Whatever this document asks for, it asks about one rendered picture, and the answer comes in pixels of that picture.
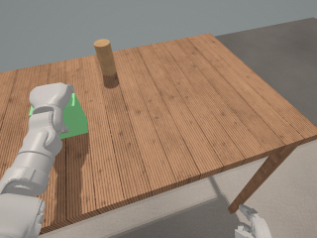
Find robot left forearm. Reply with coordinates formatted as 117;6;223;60
0;104;63;196

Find table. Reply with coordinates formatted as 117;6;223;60
0;33;317;236

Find sponge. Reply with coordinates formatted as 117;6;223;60
29;93;88;139

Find left robot upper arm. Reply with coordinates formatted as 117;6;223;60
0;192;47;238

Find robot right hand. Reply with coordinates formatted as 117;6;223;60
235;204;272;238

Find robot left hand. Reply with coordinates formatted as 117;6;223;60
29;82;75;134

